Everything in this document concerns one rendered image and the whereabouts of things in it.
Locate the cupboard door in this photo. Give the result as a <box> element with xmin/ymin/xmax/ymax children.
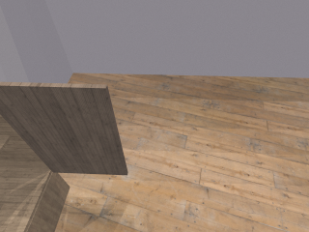
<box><xmin>0</xmin><ymin>81</ymin><xmax>128</xmax><ymax>176</ymax></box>

